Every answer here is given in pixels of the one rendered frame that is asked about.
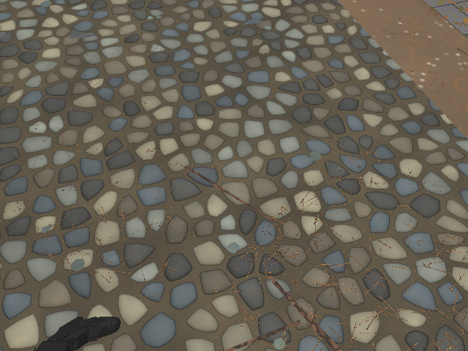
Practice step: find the robot left hand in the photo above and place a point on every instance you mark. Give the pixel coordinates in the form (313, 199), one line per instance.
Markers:
(78, 332)

